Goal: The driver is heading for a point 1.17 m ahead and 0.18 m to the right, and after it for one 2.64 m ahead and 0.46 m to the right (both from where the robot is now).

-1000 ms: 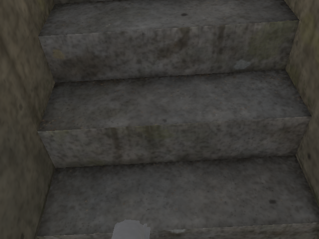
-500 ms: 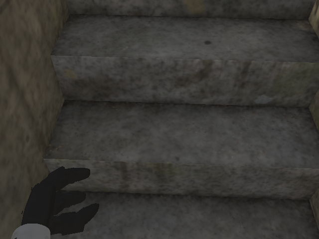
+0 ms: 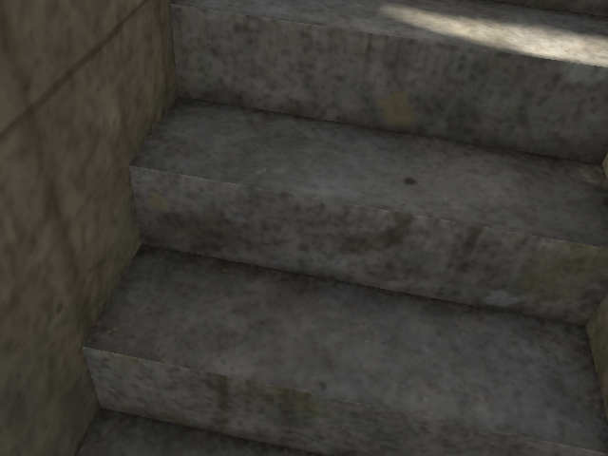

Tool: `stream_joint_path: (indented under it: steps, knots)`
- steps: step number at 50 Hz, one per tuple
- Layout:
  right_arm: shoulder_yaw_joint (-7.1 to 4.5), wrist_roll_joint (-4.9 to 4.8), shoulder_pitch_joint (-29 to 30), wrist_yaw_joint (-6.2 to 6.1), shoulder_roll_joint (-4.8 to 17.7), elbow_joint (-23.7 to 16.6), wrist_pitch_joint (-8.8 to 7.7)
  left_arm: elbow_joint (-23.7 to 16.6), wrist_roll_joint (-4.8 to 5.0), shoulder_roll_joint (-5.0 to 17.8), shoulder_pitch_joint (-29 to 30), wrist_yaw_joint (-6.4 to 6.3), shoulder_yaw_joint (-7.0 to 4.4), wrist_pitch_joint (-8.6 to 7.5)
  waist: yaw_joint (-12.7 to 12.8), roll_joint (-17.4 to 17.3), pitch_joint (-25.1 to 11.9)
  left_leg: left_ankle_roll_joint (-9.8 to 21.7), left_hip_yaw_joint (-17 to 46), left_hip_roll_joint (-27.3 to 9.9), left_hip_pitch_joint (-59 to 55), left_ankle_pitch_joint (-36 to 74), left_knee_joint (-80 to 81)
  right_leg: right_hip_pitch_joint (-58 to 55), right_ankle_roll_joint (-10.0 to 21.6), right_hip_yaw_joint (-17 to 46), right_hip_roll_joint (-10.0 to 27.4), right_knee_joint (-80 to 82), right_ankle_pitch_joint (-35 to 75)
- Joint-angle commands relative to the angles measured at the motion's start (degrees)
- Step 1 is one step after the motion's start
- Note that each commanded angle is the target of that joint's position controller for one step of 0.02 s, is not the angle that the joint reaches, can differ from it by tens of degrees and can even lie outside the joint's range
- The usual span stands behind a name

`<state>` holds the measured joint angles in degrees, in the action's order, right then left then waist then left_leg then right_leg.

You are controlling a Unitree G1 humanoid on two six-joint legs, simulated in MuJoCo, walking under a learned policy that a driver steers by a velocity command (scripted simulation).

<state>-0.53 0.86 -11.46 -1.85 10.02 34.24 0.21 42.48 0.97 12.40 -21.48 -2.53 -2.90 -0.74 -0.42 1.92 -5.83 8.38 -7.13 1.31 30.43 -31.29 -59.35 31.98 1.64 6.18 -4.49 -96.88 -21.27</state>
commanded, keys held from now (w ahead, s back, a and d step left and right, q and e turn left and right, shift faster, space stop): w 1.00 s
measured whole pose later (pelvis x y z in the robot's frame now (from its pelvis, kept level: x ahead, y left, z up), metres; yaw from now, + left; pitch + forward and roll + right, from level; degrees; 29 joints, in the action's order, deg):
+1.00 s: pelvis +0.36 -0.09 +0.25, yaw +0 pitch +0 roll +1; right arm 1.1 -2.0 -2.0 1.1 4.0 39.8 -2.7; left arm 67.4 -0.1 5.9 -38.4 0.0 0.8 -0.7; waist 3.9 -2.7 -4.4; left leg 4.9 8.8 3.2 75.2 -9.5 -129.4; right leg 11.4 0.6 -0.6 1.7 -35.3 -24.3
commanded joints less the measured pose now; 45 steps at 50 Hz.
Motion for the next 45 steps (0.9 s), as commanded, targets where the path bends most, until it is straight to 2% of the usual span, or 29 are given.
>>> stream_joint_path:
  steps: [1, 2, 3, 4, 7, 8, 12, 15, 19, 20, 24, 26, 27, 28, 29, 30, 31, 32, 33, 34, 35, 36, 37, 38, 39, 40, 41, 43, 45]
  knots:
    - [-0.02, -0.69, -2.7, 0.27, 2.8, 2.5, -2.27, -11.1, -2.06, -3.1, 5.4, 0.93, 2.52, -1.42, 4.0, -9.0, 10.1, 2.0, 39.2, -16.8, -4.2, -9.5, 37.5, 28.7, 1.2, 6.2, 0.4, -23.9, 13.7]
    - [0.33, 0.26, -0.3, 0.44, 0.9, 3.1, -2.55, -9.8, -1.59, -3.0, 3.0, 0.42, 2.6, -0.8, 6.2, -9.1, 10.0, 1.0, 34.0, -16.1, -0.4, -7.6, 35.9, 27.4, 0.9, 5.4, 1.0, -22.7, 13.6]
    - [0.35, 1.28, 0.1, 0.53, 0.8, 3.9, -3.09, -8.7, -1.21, -1.8, 2.6, -0.04, 2.38, -0.52, 6.5, -8.8, 9.7, 0.9, 29.6, -15.0, 1.9, -5.0, 35.5, 26.4, 0.6, 4.2, 0.7, -22.8, 15.6]
    - [0.41, 2.33, -2.2, 0.39, 1.5, 5.6, -3.71, -7.8, -1.78, -1.4, 3.5, -0.1, 2.28, -0.61, 6.3, -8.0, 8.7, 1.5, 27.2, -14.6, 1.7, -4.4, 36.1, 27.4, 0.4, 2.8, 0.4, -22.9, 19.3]
    - [-0.65, 2.51, -8.0, -0.47, 5.0, 9.1, -4.72, -5.4, -1.52, -3.2, 6.6, -0.5, 2.66, -0.81, 4.0, -5.0, 7.4, 1.2, 23.9, -15.3, -1.3, -1.4, 37.3, 31.9, -0.7, 1.4, 0.8, -20.6, 24.2]
    - [-0.15, 3.41, -6.9, -0.26, 5.1, 9.7, -4.81, -4.6, -1.11, -4.4, 7.0, -0.68, 2.8, -0.81, 4.5, -5.9, 6.1, 1.9, 23.1, -15.4, -1.1, 3.3, 37.2, 31.1, -0.8, -1.3, -0.1, -27.6, 26.0]
    - [-0.49, 2.27, -12.7, -0.33, 4.0, 13.7, -5.02, -2.6, -1.15, -5.6, 10.6, -0.54, 2.69, -1.34, 1.0, -6.7, 4.9, 2.2, 21.3, -15.9, -10.3, 5.8, 37.2, 37.5, -1.3, -0.6, 1.0, -26.4, 26.8]
    - [-0.89, 1.08, -17.9, -0.82, 3.5, 17.2, -5.53, -1.4, -1.69, -5.3, 12.7, 0.06, 2.5, -1.59, -0.9, -7.5, 4.3, 4.7, 23.2, -16.8, -17.9, 6.1, 39.0, 39.9, -1.9, -0.9, 2.0, -20.8, 23.5]
    - [-1.96, 1.04, -20.5, -1.76, 4.5, 20.0, -5.54, -0.8, -1.06, -5.6, 16.6, -0.29, 2.49, -1.54, -2.4, -8.8, 7.0, 6.2, 25.3, -19.5, -25.8, 8.5, 42.7, 44.3, -2.4, 0.1, 3.2, -14.6, 17.1]
    - [-1.79, 1.39, -23.0, -1.6, 4.0, 21.5, -5.59, -0.5, -0.96, -6.1, 17.0, -0.64, 2.58, -1.54, -3.9, -10.9, 7.8, 7.9, 27.9, -22.0, -28.3, 11.3, 43.4, 48.6, -2.0, 0.4, 1.6, -26.1, 13.6]
    - [-2.96, 0.39, -30.9, -0.8, 3.2, 25.6, -6.13, -4.1, 0.02, -11.1, 23.6, 0.34, 5.36, -3.33, -7.6, -7.0, 12.0, 6.4, 28.3, -24.9, -46.7, 14.6, 41.4, 74.1, 0.1, 7.4, 2.4, -41.7, -2.6]
    - [-2.4, 1.7, -25.4, 0.47, 2.0, 24.9, -6.29, -4.5, 0.23, -12.8, 23.8, 1.33, 6.53, -3.03, -4.5, -6.3, 11.2, 5.1, 22.7, -22.3, -37.7, 13.6, 42.1, 69.4, 1.3, 4.2, 4.1, -40.2, -2.3]
    - [-2.37, 1.08, -22.7, 0.69, 2.1, 23.8, -5.81, -7.9, -0.14, -13.0, 29.3, 1.51, 7.56, -3.0, -3.5, -5.7, 11.9, 4.7, 20.1, -21.2, -24.9, 8.5, 48.8, 61.9, 1.5, -0.9, 5.5, -32.4, 0.5]
    - [-1.92, 1.66, -21.0, 0.35, 1.9, 23.9, -5.07, -9.6, -0.32, -12.6, 32.7, 1.33, 7.87, -2.63, -3.1, -7.6, 13.5, 5.7, 17.9, -20.5, -15.3, 9.4, 54.6, 54.8, 1.0, -5.2, 6.4, -28.9, 3.3]
    - [-1.84, 1.43, -19.6, -0.22, 2.4, 24.0, -4.57, -10.6, -0.94, -11.5, 33.2, 1.18, 7.99, -2.55, -1.9, -7.6, 14.8, 5.1, 15.2, -19.3, -10.0, 10.7, 58.0, 48.9, 0.8, -7.5, 8.1, -21.7, 6.6]
    - [-2.49, -0.68, -17.3, -1.15, 6.0, 23.6, -3.66, -13.4, -1.6, -12.2, 34.9, 1.41, 9.35, -2.74, 0.5, -9.6, 12.3, 4.0, 11.1, -18.0, -4.5, 17.6, 66.5, 33.6, 2.7, -11.4, 10.2, -3.2, 2.0]
    - [-2.06, -1.04, -15.1, -0.66, 6.4, 24.2, -3.08, -11.6, -1.27, -10.4, 30.5, 1.76, 8.56, -2.68, 3.4, -11.0, 6.0, 3.4, 4.0, -15.0, -0.7, 46.0, 63.9, 11.2, 4.7, -18.3, 6.3, 4.9, -0.4]
    - [-2.37, -1.57, -18.5, 0.04, 10.0, 24.1, -4.16, -10.2, -0.26, -6.3, 23.3, 1.7, 6.11, -3.21, 6.1, -13.0, -0.4, 4.4, 2.0, -13.1, -5.5, 86.4, 53.3, -3.8, 4.8, -22.1, 0.0, 8.2, -9.7]
    - [-3.88, -1.94, -15.5, 0.83, 16.0, 23.8, -4.86, -5.6, -1.36, -1.3, 8.5, 1.22, 3.27, -2.79, 13.7, -18.6, -6.6, 3.3, 1.7, -14.3, -13.6, 121.6, 39.1, -13.6, 4.3, -18.8, -1.6, 11.2, -16.8]
    - [-4.91, -3.51, -9.9, 1.42, 19.0, 22.7, -5.04, -2.5, -2.16, 2.6, -0.2, 0.77, 1.3, -2.14, 18.2, -21.0, -8.8, 1.4, 2.9, -14.1, -21.0, 121.8, 27.7, -15.8, 4.8, -11.9, -1.0, 29.3, -17.6]
    - [-3.97, -5.01, -5.4, 2.21, 13.5, 21.1, -5.01, 3.0, -2.48, 8.1, -10.5, 0.63, -0.78, -1.37, 20.1, -16.4, -9.5, -0.1, 6.5, -12.0, -14.2, 110.3, 9.8, -25.8, 8.6, 4.4, 3.9, 42.2, -12.0]
    - [-1.72, -3.43, -0.4, 3.82, 1.7, 17.5, -5.59, 10.0, -3.2, 14.6, -13.5, 1.79, -1.26, 0.31, 13.3, 19.7, -3.5, -3.1, 9.9, 6.1, 3.6, 26.7, -19.8, -25.9, 15.4, 30.0, 13.3, 63.8, 20.9]
    - [-2.21, -4.35, -9.9, 4.48, -1.3, 19.2, -6.35, 9.6, -2.19, 9.0, -9.4, 1.5, 0.05, 0.34, 8.8, 17.6, -7.3, -4.9, 25.0, 8.2, 11.5, 22.9, -43.5, -24.4, 18.9, 46.3, 20.8, 73.0, 4.1]
    - [-2.45, -4.5, -5.6, 5.06, -1.4, 16.0, -5.74, 10.9, -0.67, 4.2, -6.0, 2.36, 0.36, -0.15, 7.8, 8.3, -0.1, -4.0, 19.8, 6.2, 18.0, 24.8, -52.9, -18.1, 17.9, 43.4, 22.1, 74.7, -12.3]
    - [-1.69, -3.89, -1.0, 4.24, -3.3, 12.9, -5.19, 13.6, 0.14, 0.8, -5.2, 3.02, 0.85, -0.96, 6.5, 3.9, 5.7, -2.0, 17.3, 4.5, 23.3, 25.9, -56.9, -11.2, 15.7, 37.8, 21.7, 73.1, -20.3]
    - [-0.93, -2.27, 1.4, 3.8, -4.4, 11.4, -5.03, 15.6, 0.06, -3.5, -3.6, 3.31, 2.14, -1.62, 3.9, 2.7, 8.1, -1.0, 16.4, 2.5, 26.4, 28.7, -58.9, -5.5, 12.4, 31.2, 19.4, 72.4, -22.9]
    - [-0.45, -2.17, -0.7, 3.58, -5.2, 11.1, -4.47, 16.9, -1.03, -6.8, -0.6, 3.12, 3.12, -1.9, 0.1, 5.1, 8.8, -0.3, 17.2, 2.1, 26.9, 30.6, -61.4, -2.7, 10.1, 25.0, 17.2, 71.2, -20.1]
    - [0.65, -2.56, -4.3, 2.99, -6.4, 10.5, -3.94, 19.4, -1.39, -10.1, -1.7, 3.18, 4.38, -1.91, -2.3, 4.7, 11.3, 0.8, 19.1, 3.4, 33.5, 29.4, -67.8, -3.7, 7.0, 15.6, 14.6, 72.3, -7.5]
    - [1.82, -2.56, -1.6, 2.8, -7.9, 8.4, -3.37, 19.3, -0.82, -8.8, -0.8, 3.29, 4.39, -1.46, -4.1, 2.0, 13.4, -0.7, 19.4, 2.1, 38.4, 27.4, -64.3, -2.9, 5.1, 6.9, 14.3, 73.5, 3.3]
Velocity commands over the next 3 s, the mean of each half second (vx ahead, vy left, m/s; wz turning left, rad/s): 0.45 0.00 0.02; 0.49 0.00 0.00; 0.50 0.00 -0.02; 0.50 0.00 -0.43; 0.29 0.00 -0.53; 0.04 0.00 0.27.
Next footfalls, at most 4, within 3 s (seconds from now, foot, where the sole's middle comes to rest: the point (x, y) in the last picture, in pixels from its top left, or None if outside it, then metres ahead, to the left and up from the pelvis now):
0.70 right None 0.34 -0.21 -0.52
1.20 left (283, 316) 0.66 0.04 -0.33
1.66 right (374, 169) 0.86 -0.11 -0.14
2.08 left None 1.14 0.07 0.05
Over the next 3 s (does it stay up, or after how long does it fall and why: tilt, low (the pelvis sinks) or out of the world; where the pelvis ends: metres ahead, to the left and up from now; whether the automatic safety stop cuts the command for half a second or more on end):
stays up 1.29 -0.27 0.90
